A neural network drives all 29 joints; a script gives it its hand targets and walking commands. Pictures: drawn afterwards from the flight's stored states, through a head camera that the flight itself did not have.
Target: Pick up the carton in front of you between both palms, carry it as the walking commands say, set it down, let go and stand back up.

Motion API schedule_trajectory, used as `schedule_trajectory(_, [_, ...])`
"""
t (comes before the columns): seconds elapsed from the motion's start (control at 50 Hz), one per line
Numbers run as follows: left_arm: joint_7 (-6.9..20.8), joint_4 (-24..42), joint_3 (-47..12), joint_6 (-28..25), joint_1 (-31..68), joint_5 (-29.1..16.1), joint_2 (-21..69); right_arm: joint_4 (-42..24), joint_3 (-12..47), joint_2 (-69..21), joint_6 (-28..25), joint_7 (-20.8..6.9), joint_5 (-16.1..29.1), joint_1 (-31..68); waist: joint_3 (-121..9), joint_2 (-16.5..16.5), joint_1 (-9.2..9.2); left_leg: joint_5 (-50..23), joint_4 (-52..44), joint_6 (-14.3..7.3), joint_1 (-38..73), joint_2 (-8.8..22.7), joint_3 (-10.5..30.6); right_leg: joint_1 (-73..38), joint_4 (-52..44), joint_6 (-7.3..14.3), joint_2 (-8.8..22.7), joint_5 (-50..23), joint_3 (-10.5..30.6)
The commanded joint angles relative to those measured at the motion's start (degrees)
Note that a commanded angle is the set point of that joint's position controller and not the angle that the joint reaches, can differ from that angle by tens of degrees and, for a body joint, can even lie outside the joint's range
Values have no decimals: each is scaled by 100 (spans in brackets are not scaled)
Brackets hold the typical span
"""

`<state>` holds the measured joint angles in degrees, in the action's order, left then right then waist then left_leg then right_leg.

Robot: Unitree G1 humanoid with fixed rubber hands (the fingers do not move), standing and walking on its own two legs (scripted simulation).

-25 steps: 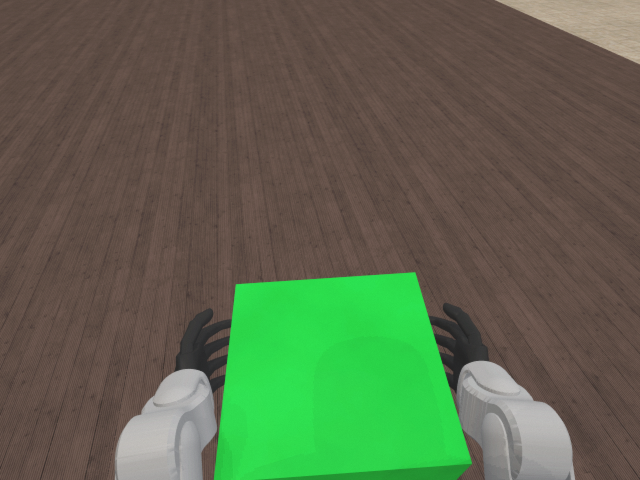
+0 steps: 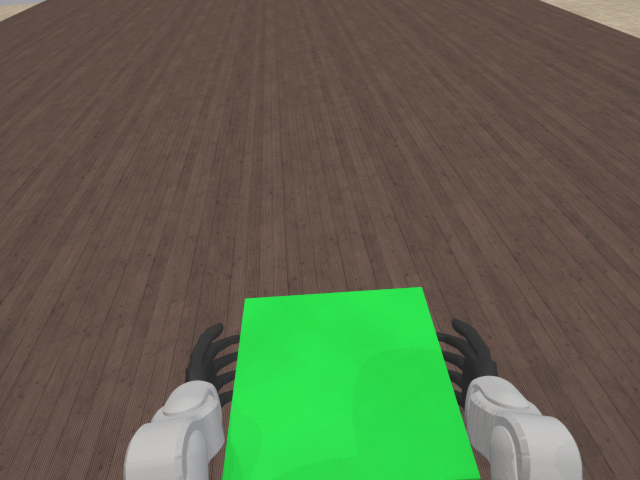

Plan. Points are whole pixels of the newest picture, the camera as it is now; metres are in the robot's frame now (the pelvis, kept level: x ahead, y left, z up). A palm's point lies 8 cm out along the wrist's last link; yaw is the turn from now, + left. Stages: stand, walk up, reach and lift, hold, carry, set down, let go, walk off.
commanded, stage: carry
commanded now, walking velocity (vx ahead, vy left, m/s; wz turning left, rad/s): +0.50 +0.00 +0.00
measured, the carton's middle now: (341, 421) +0.22 +0.00 +0.00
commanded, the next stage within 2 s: none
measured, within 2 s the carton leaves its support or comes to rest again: neither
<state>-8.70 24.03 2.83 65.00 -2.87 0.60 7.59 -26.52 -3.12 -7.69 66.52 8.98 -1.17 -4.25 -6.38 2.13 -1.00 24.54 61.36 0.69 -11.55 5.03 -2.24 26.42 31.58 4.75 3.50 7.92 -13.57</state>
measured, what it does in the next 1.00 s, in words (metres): walks ahead: left foot, then right foot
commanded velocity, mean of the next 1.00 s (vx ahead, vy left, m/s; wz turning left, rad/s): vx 0.50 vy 0.00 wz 0.00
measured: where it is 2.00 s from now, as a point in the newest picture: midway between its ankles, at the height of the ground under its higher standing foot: (340, 281)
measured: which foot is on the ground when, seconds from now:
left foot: up 0.00-0.44, down 0.46-1.00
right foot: down 0.00-0.48, up 0.50-0.98, down 1.00-1.00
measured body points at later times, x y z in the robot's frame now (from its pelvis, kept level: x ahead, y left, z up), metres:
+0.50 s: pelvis +0.34 +0.03 -0.01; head +0.31 +0.05 +0.44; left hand +0.58 +0.18 +0.08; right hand +0.57 -0.13 +0.08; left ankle +0.45 +0.12 -0.72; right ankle +0.12 -0.08 -0.69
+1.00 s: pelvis +0.68 +0.00 -0.01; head +0.65 -0.01 +0.44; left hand +0.91 +0.15 +0.08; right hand +0.90 -0.16 +0.07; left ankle +0.46 +0.12 -0.72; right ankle +0.82 -0.10 -0.73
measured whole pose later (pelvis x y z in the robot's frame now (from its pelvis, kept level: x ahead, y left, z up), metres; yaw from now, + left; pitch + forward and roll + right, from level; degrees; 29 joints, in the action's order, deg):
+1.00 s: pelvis +0.68 +0.00 -0.01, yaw -1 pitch +2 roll -1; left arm -8.9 31.8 2.3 66.3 -5.3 0.6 7.8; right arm -32.1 -1.6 -7.7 66.3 8.7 -0.2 -6.2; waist -6.6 1.2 0.1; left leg 27.4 17.9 3.2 9.6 4.7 -10.8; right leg 28.3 27.7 2.4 3.2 2.2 -13.2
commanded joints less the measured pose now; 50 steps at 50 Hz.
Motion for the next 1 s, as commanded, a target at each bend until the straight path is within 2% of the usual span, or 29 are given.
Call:
schedule_trajectory(0.0, [360,873,-3163,-206,1704,-1026,4338,-747,3421,-4334,-322,-251,945,2019,-1385,-581,22,-527,1143,-225,-2328,259,318,-2847,-1709,262,1669,-720,2488])
schedule_trajectory(0.02, [427,861,-3218,-276,1759,-1022,4448,-679,3454,-4500,-394,-299,901,1980,-1338,-647,50,-793,710,-207,-2111,368,277,-2483,-1909,93,1552,-230,2115])
schedule_trajectory(0.04, [488,847,-3276,-331,1773,-1039,4518,-617,3470,-4590,-458,-328,835,1919,-1314,-779,51,-1012,457,-177,-1982,326,123,-2300,-2090,39,1454,137,1858])
schedule_trajectory(0.08, [568,775,-3315,-405,1603,-1031,4473,-500,3459,-4625,-544,-342,708,1675,-1100,-961,46,-1302,-96,-83,-2039,353,-56,-2119,-2431,72,1364,670,1549])
schedule_trajectory(0.16, [547,593,-3209,-421,1203,-884,4033,-398,3360,-4263,-556,-273,546,1362,-579,-934,42,-1807,-1377,134,-2574,351,-351,-2366,-2757,208,1295,569,1244])
schedule_trajectory(0.22, [440,759,-3126,-364,1237,-865,3766,-627,3353,-4033,-495,-212,662,1504,-246,-881,32,-2217,-2150,150,-2709,276,-517,-2531,-2767,182,1189,353,1003])
schedule_trajectory(0.3, [237,1041,-3042,-246,1357,-901,3487,-1011,3326,-3661,-358,-118,874,1740,139,-914,6,-2470,-2838,71,-2617,148,-701,-2719,-2665,198,1146,-245,732])
schedule_trajectory(0.36, [78,1132,-2991,-119,1352,-887,3231,-1118,3205,-3287,-231,-40,952,1687,274,-1004,17,-2335,-3248,-107,-2240,76,-823,-2918,-2380,109,1192,-920,582])
schedule_trajectory(0.4, [8,1209,-2999,-48,1421,-912,3107,-1104,3087,-3109,-172,0,976,1660,-23,-1039,55,-1973,-3360,-229,-1362,-157,-1150,-2937,-1556,-20,1124,-2108,366])
schedule_trajectory(0.42, [-18,1289,-3032,-15,1469,-940,3060,-1052,3019,-3056,-155,19,980,1570,-383,-845,159,-1743,-3578,-255,-354,-461,-1448,-2694,-505,-174,863,-2668,22])
schedule_trajectory(0.44, [-42,1342,-3053,19,1490,-961,2990,-963,2943,-3027,-145,36,970,1446,-914,-407,276,-1457,-3601,-288,1122,-169,-931,-1844,782,-351,605,-2132,3])
schedule_trajectory(0.46, [-49,1510,-3112,50,1459,-1021,3013,-948,2921,-2965,-154,44,968,1487,-1628,1074,287,-421,-4170,-1013,2702,1557,1828,-12,2779,-704,28,-716,156])
schedule_trajectory(0.48, [-16,1608,-3201,69,1547,-1080,3026,-910,2965,-3156,-172,20,1071,1337,-1642,1880,248,-1230,-5005,-1343,2900,2072,3345,1059,3913,-698,-495,1759,666])
schedule_trajectory(0.5, [29,1533,-3331,51,1670,-1089,3371,-1093,3029,-3369,-193,-43,1128,1503,-1528,1284,241,-2142,-4848,-1271,2645,1968,2615,1230,4540,-535,-74,1743,1247])
schedule_trajectory(0.52, [97,1496,-3373,23,1712,-1101,3684,-1148,3118,-3653,-234,-118,1163,1623,-1551,695,253,-2719,-4656,-1165,2269,1819,2044,1181,4585,-420,156,1534,1334])
schedule_trajectory(0.54, [157,1407,-3384,-27,1721,-1084,3966,-1212,3185,-3899,-285,-197,1166,1788,-1364,161,202,-2847,-4693,-930,1723,1677,1441,1018,4168,-388,387,1139,1399])
schedule_trajectory(0.56, [207,1361,-3409,-82,1754,-1049,4161,-1258,3272,-4065,-332,-269,1166,1917,-1297,153,158,-2495,-4869,-727,1338,1522,1018,797,3700,-389,497,851,1398])
schedule_trajectory(0.58, [238,1323,-3415,-127,1737,-1002,4277,-1265,3332,-4140,-366,-333,1190,1951,-1283,308,146,-2174,-5029,-625,1136,1389,704,643,3436,-404,466,640,1262])
schedule_trajectory(0.64, [228,1263,-3390,-205,1507,-836,4276,-1231,3416,-4053,-393,-443,1233,1772,-1043,540,157,-1664,-5406,-633,1053,1223,248,800,2708,-514,425,193,992])
schedule_trajectory(0.7, [155,1342,-3362,-169,1477,-777,4083,-1271,3364,-3749,-362,-419,1228,1689,-658,572,173,-1654,-5652,-728,1277,1125,24,1263,1858,-649,447,-229,784])
schedule_trajectory(0.78, [45,1292,-3227,-10,1395,-763,3625,-1177,3144,-3277,-226,-259,1092,1518,-187,496,187,-2213,-5653,-743,1476,994,-320,1370,799,-697,360,-677,519])
schedule_trajectory(0.84, [-1,1253,-3143,93,1404,-792,3338,-1050,2994,-3069,-131,-131,975,1455,191,559,195,-2783,-5583,-730,1517,952,-574,1205,183,-573,224,-804,285])
schedule_trajectory(0.9, [10,1246,-3106,129,1489,-871,3261,-991,2971,-3099,-98,-58,928,1494,382,703,192,-3419,-5424,-609,1715,1008,-727,783,-271,-379,164,-832,202])
schedule_trajectory(0.94, [36,1196,-3081,106,1421,-906,3323,-1030,3050,-3207,-111,-59,934,1597,-22,841,102,-4797,-4514,-450,1777,932,-989,-248,-345,-287,-121,-522,-62])
schedule_trajectory(0.96, [54,1142,-3071,81,1350,-906,3389,-1051,3116,-3273,-119,-71,942,1622,-410,634,-9,-5175,-3430,-315,1506,692,-1279,-1299,-596,-271,-447,-269,-341])
schedule_trajectory(0.98, [80,1113,-3038,53,1272,-889,3436,-1072,3169,-3308,-137,-82,951,1656,-885,162,-101,-4304,-2119,-203,658,458,-1231,-2596,-589,-289,-170,178,102])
